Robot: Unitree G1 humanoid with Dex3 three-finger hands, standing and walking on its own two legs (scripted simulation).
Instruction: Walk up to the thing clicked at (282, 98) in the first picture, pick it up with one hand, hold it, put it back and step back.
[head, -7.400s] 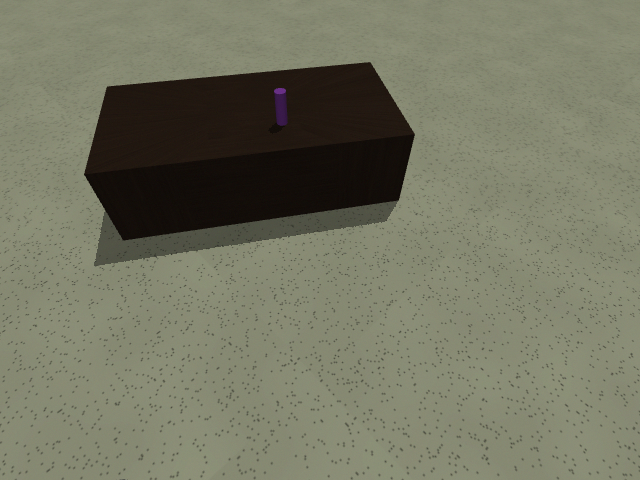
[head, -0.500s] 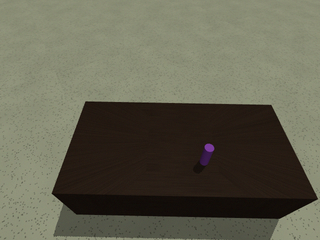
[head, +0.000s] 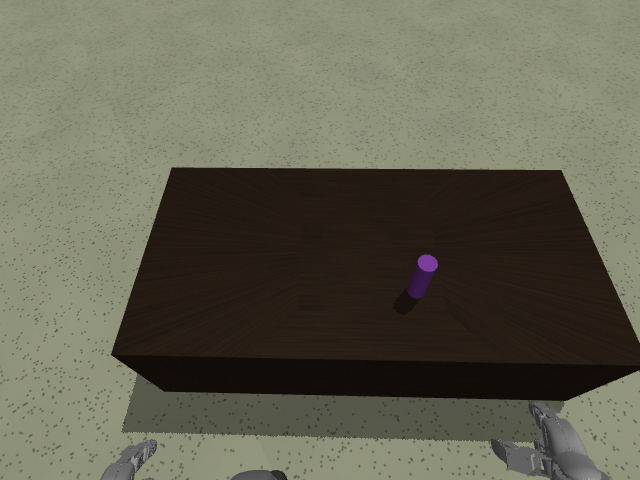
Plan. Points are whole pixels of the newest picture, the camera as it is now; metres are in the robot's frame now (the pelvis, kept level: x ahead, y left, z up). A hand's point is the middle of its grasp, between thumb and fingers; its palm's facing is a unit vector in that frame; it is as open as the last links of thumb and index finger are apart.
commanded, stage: go down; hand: right
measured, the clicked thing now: (421, 277) +0.54 -0.22 -0.34
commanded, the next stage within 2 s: none
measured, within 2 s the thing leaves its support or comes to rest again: neither
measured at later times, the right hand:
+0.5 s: hand (530, 466) +0.15 -0.27 -0.15, palm faces +0.07 +0.94 -0.34, open 17.2 cm
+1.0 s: hand (533, 466) +0.15 -0.27 -0.14, palm faces +0.08 +0.94 -0.33, open 17.5 cm
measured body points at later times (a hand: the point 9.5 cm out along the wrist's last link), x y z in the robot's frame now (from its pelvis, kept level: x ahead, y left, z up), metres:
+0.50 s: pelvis +0.01 -0.01 -0.02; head +0.06 -0.02 +0.43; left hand +0.15 +0.24 -0.12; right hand +0.14 -0.32 -0.12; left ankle +0.03 +0.13 -0.74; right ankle -0.03 -0.12 -0.74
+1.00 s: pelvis +0.01 -0.01 -0.04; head +0.06 -0.02 +0.40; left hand +0.17 +0.24 -0.13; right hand +0.14 -0.32 -0.12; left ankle +0.03 +0.13 -0.74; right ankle -0.03 -0.12 -0.74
